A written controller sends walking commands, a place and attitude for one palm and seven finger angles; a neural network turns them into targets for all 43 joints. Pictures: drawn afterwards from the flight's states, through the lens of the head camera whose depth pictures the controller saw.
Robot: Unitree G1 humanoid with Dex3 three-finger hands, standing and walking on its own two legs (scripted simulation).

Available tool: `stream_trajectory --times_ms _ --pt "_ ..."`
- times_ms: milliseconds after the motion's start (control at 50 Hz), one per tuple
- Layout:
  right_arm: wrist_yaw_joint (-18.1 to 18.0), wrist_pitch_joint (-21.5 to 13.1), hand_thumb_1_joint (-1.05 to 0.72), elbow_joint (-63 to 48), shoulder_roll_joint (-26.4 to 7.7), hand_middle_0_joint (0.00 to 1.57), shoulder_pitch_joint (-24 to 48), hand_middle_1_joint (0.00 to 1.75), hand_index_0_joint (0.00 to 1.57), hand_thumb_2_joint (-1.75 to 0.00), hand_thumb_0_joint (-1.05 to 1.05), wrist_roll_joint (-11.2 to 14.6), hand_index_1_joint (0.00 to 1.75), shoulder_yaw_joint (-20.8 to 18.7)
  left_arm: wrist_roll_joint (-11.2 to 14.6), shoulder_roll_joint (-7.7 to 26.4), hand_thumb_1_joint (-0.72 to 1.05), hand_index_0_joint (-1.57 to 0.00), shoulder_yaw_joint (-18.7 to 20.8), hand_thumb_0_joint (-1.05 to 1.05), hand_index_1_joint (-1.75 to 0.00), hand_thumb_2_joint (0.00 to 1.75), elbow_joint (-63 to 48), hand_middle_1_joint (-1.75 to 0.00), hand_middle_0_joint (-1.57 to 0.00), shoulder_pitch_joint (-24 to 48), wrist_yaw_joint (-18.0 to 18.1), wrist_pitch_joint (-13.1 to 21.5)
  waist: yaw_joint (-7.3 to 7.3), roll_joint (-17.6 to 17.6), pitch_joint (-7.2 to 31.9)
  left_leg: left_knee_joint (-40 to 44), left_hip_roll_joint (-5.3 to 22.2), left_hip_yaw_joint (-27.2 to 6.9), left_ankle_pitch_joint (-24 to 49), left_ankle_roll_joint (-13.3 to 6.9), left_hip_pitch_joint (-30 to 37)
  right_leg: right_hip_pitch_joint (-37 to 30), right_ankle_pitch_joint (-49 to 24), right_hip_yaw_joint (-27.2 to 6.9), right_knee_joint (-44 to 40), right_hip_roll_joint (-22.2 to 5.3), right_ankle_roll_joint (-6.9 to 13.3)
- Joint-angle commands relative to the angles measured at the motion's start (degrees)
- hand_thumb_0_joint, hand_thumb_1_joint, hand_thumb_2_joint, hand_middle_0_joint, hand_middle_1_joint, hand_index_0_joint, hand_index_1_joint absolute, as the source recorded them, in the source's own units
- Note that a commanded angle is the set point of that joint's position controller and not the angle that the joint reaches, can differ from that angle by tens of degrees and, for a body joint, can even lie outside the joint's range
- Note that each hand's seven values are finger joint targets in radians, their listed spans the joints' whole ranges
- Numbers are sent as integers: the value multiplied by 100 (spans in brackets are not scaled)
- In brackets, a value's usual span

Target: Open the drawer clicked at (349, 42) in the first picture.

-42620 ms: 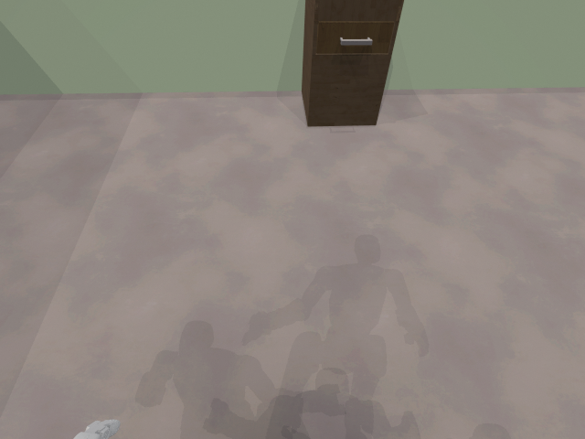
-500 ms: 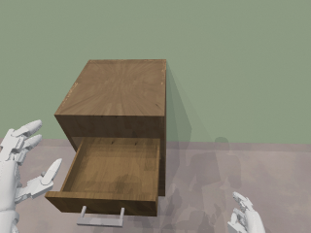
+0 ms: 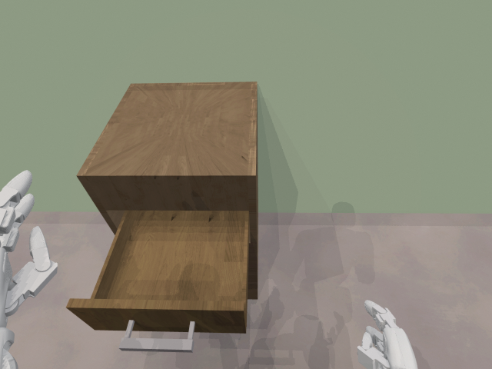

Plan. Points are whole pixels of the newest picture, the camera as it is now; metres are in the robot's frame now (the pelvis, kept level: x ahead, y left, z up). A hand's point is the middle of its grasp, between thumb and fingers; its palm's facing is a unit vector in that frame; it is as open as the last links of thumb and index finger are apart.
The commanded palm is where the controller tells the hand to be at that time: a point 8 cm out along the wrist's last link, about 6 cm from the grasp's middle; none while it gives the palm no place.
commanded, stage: step back with the hand held close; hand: left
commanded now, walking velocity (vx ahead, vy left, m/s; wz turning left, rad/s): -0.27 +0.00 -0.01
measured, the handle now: (159, 335) +0.23 +0.24 -0.25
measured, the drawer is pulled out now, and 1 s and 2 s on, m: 0.26 0.26 0.26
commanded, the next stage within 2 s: stop stepping back and stand still in 1.48 s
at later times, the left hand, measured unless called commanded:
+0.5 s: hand (33, 323) +0.13 +0.24 +0.15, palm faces +0.41 -0.79 -0.46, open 7.4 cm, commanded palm +0.07 +0.28 +0.17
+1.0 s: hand out of the picture +0.07 +0.23 +0.16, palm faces +0.37 -0.82 -0.44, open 7.4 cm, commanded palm +0.00 +0.28 +0.17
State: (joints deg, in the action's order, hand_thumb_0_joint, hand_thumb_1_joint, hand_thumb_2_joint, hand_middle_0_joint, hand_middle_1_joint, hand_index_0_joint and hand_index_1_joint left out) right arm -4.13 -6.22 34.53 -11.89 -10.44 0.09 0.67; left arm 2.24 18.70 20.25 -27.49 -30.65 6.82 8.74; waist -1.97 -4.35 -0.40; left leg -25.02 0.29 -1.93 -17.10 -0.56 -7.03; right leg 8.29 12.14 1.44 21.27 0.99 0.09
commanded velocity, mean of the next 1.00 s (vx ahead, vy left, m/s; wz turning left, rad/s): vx -0.31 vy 0.00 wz -0.02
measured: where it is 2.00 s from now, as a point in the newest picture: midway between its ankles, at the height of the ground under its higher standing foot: outside the picture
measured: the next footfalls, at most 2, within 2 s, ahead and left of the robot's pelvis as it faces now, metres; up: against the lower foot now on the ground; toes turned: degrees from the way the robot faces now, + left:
right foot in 1.24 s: -0.19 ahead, -0.15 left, +0.00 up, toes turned -2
left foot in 1.54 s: -0.15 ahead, +0.08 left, +0.00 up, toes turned +2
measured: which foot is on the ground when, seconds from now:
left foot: down 0.00-1.00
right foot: down 0.00-1.00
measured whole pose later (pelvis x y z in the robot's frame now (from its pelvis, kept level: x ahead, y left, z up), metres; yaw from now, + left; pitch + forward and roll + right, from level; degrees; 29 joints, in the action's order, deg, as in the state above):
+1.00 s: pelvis -0.12 -0.01 -0.01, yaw +2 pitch +2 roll -1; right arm -3.1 -5.7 36.4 -11.8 -11.3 -0.5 -1.6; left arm 1.6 21.9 20.5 -37.8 -37.5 10.0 13.9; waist 1.5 0.8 -0.8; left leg -34.7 -0.3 -3.2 -15.1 -0.6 -26.3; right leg 23.8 7.3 -0.1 28.7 1.8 0.5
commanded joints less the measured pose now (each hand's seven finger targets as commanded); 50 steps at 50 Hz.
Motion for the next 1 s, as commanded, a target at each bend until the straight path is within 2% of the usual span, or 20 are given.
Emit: stream_trajectory --times_ms 0,120,180,260,340,420,460,500,540,600,640,680,720,780,800,840,860,900,940,980 --pt "-16 -72 -90 -993 -641 20 715 30 20 -90 0 -2 30 -313 -46 822 90 -20 559 0 -30 90 -913 -30 -20 -373 48 511 143 343 243 254 139 -76 1680 -105 -416 -80 -1612 -376 -295 -421 66" --pt "-3 40 -90 -1202 -659 20 702 30 20 -90 0 22 30 -387 -23 1151 90 -20 770 0 -30 90 -1862 -30 -20 -965 147 594 176 310 1508 32 257 -74 2924 -82 -370 -751 -2710 -141 297 -401 6" --pt "-111 47 -90 -1272 -643 20 658 30 20 -90 0 -16 30 -374 -3 1328 90 -20 867 0 -30 90 -2312 -30 -20 -987 279 584 198 51 1547 -45 356 -224 3500 -4 -578 -771 -2776 -36 572 -331 16" --pt "-175 0 -90 -1155 -658 20 615 30 20 -90 0 -80 30 -429 34 1271 90 -20 920 0 -30 90 -2091 -30 -20 -1264 388 497 192 -333 1235 -1 627 -374 3862 22 -773 -250 -1498 56 889 -209 41" --pt "-168 -101 -90 -1075 -666 20 506 30 20 -90 0 -138 30 -440 30 1003 90 -20 758 0 -30 90 -1936 -30 -20 -1164 416 474 260 -489 837 253 894 -613 2768 -171 -1505 -111 -237 -1 1306 -142 49" --pt "-199 -194 -90 -954 -710 20 441 30 20 -90 0 -173 30 -416 -22 951 90 -20 678 0 -30 90 -1924 -30 -20 -942 489 470 287 -184 623 45 805 -669 1364 -234 -2138 -210 -611 -295 1080 -306 116" --pt "-208 -200 -90 -961 -682 20 403 30 20 -90 0 -136 30 -428 -39 1085 90 -20 683 0 -30 90 -2035 -30 -20 -672 516 458 350 432 581 -550 382 -448 541 -60 -2013 181 -1317 -879 413 -736 337" --pt "-117 -225 -90 -980 -675 20 348 30 20 -90 0 -20 30 -439 -1 1088 90 -20 593 0 -30 90 -1968 -30 -20 -504 464 528 355 924 611 -1182 -69 -151 -424 9 -1466 895 -175 -1568 -350 -1302 608" --pt "-87 -216 -90 -907 -612 20 380 30 20 -90 0 6 30 -401 5 1147 90 -20 607 0 -30 90 -1918 -30 -20 -469 465 600 281 1169 568 -1440 -120 11 -583 -18 -1001 1430 912 -1546 -726 -1524 699" --pt "-140 -173 -90 -923 -628 20 507 30 20 -90 0 -21 30 -321 -6 1158 90 -20 622 0 -30 90 -1960 -30 -20 -381 487 636 283 615 280 -116 143 -266 -450 -114 -1120 1437 1309 -824 -355 -812 306" --pt "-191 -193 -90 -982 -677 20 601 30 20 -90 0 -53 30 -305 -94 1104 90 -20 635 0 -30 90 -1940 -30 -20 -438 537 644 264 -319 97 880 728 -954 -715 -296 -2247 602 1210 -341 548 -168 12" --pt "-230 -288 -90 -998 -692 20 553 30 20 -90 0 -81 30 -336 -194 1064 90 -20 700 0 -30 90 -1899 -30 -20 -405 573 684 264 -661 114 1393 1129 -1272 -1995 -482 -3661 -546 879 -175 1533 111 -51" --pt "-179 -331 -90 -1030 -690 20 466 30 20 -90 0 -74 30 -370 -187 1048 90 -20 736 0 -30 90 -1832 -30 -20 -598 552 693 246 -449 201 930 975 -1051 -1496 -482 -3665 -640 270 -281 1441 89 -32" --pt "-65 -395 -90 -1010 -676 20 466 30 20 -90 0 12 30 -408 -59 1190 90 -20 791 0 -30 90 -1938 -30 -20 -801 429 770 277 188 616 43 432 -546 -754 -262 -2822 -166 -424 -784 600 -320 89" --pt "-35 -401 -90 -985 -692 20 461 30 20 -90 0 2 30 -421 -37 1252 90 -20 835 0 -30 90 -2026 -30 -20 -681 408 829 315 295 558 -87 285 -455 -794 -201 -2682 106 -285 -1022 319 -481 180" --pt "22 -399 -90 -926 -718 20 417 30 20 -90 0 2 30 -488 -57 1261 90 -20 872 0 -30 90 -1998 -30 -20 -630 418 896 290 557 559 -514 139 -323 -1456 -163 -2658 573 1339 -1459 -217 -743 319" --pt "35 -381 -90 -852 -722 20 363 30 20 -90 0 28 30 -532 -45 1319 90 -20 860 0 -30 90 -2039 -30 -20 -678 438 883 310 777 609 -983 7 -191 -1174 -57 -2117 1107 1649 -1712 -579 -956 496" --pt "42 -288 -90 -700 -614 20 367 30 20 -90 0 -31 30 -481 11 1289 90 -20 793 0 -30 90 -2110 -30 -20 -637 490 866 351 1150 795 -1404 -119 -20 -500 23 -1370 1531 1160 -1576 -730 -1279 648" --pt "26 -255 -90 -670 -582 20 469 30 20 -90 0 -17 30 -444 17 1314 90 -20 823 0 -30 90 -2117 -30 -20 -691 475 860 367 809 821 -744 -17 -103 -177 -47 -1163 1510 677 -1113 -386 -943 429" --pt "-33 -261 -90 -727 -610 20 574 30 20 -90 0 -9 30 -429 -41 1337 90 -20 865 0 -30 90 -2107 -30 -20 -748 470 892 340 -163 750 389 685 -834 190 -255 -1864 923 548 -444 662 -169 33"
